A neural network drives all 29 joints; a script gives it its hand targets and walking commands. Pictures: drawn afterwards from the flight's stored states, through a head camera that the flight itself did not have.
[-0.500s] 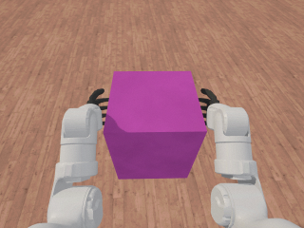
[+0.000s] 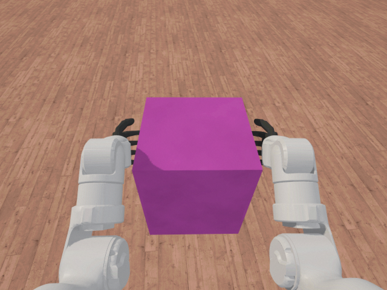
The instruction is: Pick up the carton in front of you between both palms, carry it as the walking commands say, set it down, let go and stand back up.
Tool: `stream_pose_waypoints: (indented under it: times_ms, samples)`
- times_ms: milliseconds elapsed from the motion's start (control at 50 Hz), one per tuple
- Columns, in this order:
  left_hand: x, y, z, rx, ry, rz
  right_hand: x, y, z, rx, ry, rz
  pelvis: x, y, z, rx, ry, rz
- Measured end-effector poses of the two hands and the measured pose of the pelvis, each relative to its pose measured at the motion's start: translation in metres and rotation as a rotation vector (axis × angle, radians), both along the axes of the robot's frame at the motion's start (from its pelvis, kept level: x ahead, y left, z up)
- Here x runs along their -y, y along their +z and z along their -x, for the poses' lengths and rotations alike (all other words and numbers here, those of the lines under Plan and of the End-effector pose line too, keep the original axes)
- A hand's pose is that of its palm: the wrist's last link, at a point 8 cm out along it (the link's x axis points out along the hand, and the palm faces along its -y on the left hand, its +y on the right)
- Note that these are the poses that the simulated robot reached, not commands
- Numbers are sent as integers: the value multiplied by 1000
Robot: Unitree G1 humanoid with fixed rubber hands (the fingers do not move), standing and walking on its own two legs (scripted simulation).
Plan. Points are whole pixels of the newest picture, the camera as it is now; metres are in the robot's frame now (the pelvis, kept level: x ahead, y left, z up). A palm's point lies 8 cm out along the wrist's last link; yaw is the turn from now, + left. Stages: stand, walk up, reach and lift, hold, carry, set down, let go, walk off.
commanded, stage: carry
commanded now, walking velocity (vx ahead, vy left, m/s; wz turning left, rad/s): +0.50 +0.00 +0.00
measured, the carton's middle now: (194, 168) +0.35 +0.00 +0.05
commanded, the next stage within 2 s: none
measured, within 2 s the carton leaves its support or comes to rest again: neither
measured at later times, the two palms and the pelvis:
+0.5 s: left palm (125, 109) +0.43 +0.15 +0.16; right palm (265, 104) +0.43 -0.15 +0.17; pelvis +0.07 +0.00 -0.01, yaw -1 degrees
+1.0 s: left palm (137, 36) +0.67 +0.15 +0.22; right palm (245, 26) +0.71 -0.15 +0.23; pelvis +0.31 -0.07 +0.08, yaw +3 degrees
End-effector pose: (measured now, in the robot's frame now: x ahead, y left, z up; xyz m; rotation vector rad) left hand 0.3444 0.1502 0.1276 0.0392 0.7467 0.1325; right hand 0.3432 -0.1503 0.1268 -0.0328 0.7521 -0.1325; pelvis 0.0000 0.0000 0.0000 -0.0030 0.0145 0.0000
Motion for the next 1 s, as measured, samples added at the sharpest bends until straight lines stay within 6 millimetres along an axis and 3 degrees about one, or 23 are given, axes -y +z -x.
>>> stream_pose_waypoints:
  times_ms: [140,280,440,520,620,700,760,840,920,1000]
  samples:
    - [-1,14,3,43,-6,-6,0,15,2,43,7,5,-1,-3,4,-1,-3,-7]
    - [4,44,-23,89,1,-7,4,43,-25,89,8,1,4,-6,-15,-20,-7,-12]
    - [3,37,-64,30,1,14,3,47,-69,30,-2,9,5,-7,-55,-43,-9,7]
    - [2,33,-95,19,-21,23,2,43,-92,20,-26,15,-3,-5,-74,-54,-17,-4]
    - [17,38,-145,26,-35,49,16,36,-121,27,-65,8,-1,0,-105,-71,9,9]
    - [33,35,-191,43,-37,83,32,36,-161,46,-101,1,9,3,-144,-64,24,36]
    - [37,29,-226,43,-11,85,37,34,-206,47,-98,-22,21,4,-181,-70,18,46]
    - [23,32,-259,57,89,42,21,37,-278,55,18,-71,44,18,-232,-37,9,41]
    - [9,52,-285,53,156,46,5,60,-326,47,75,-81,58,49,-269,-33,18,41]
    - [4,91,-322,86,199,79,-1,102,-370,78,99,-75,70,84,-308,-43,45,13]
